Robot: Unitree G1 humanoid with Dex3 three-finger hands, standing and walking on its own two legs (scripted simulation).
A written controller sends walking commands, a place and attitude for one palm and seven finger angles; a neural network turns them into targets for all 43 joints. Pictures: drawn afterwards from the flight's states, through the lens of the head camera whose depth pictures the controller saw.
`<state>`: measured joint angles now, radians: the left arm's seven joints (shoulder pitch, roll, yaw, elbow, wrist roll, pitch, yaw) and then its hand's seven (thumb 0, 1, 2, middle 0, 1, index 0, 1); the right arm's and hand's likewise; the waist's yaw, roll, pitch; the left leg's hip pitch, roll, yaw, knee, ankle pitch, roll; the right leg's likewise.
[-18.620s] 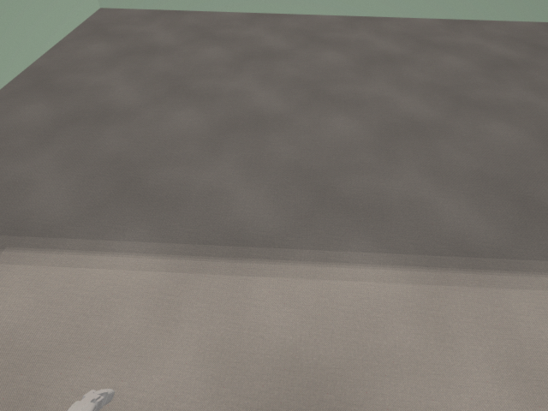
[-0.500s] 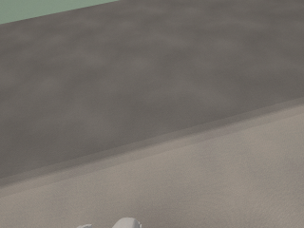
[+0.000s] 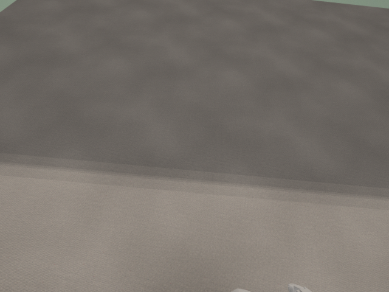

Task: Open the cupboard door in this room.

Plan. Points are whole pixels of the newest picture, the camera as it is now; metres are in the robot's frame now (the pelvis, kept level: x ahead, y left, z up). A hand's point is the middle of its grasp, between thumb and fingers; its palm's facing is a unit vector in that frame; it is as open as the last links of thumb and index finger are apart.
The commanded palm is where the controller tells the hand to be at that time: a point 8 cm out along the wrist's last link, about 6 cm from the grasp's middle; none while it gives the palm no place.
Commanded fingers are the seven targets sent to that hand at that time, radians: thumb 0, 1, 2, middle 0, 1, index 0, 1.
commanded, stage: turn or walk to find it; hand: left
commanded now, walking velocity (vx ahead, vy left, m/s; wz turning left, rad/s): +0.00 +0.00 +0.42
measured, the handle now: out of the picture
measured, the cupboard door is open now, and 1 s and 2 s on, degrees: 0 0 0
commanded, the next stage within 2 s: stand and wait in 0.64 s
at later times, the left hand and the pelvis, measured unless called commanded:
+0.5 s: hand out of the picture +0.04 +0.14 -0.14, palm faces +0.20 -0.94 -0.29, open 7.3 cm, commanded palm none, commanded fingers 0.00 0.90 0.90 -0.20 -0.30 -0.20 -0.30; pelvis -0.02 -0.06 +0.01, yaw +12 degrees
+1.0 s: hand out of the picture -0.12 +0.18 -0.17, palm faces +0.48 -0.84 -0.25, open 7.4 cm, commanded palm none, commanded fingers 0.00 0.90 0.90 -0.20 -0.30 -0.20 -0.30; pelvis -0.05 -0.03 +0.00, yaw +26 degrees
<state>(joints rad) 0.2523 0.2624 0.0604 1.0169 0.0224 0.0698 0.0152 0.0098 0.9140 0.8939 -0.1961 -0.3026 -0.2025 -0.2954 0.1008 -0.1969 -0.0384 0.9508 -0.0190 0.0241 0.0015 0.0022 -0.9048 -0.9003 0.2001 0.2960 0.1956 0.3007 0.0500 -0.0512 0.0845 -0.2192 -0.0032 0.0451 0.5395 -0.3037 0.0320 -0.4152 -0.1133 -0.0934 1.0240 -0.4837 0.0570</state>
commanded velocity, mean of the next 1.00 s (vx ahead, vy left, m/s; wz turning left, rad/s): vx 0.00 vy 0.00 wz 0.44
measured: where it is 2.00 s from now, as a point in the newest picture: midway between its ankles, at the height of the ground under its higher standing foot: outside the picture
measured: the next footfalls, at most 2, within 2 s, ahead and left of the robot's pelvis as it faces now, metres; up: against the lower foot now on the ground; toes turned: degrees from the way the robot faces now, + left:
right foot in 0.34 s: +0.05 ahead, -0.15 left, +0.00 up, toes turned +3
left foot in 0.82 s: -0.06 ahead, +0.08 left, +0.00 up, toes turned +26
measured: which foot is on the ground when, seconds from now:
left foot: down 0.00-0.34, up 0.36-0.80, down 0.82-1.00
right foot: up 0.00-0.32, down 0.34-0.84, up 0.86-1.00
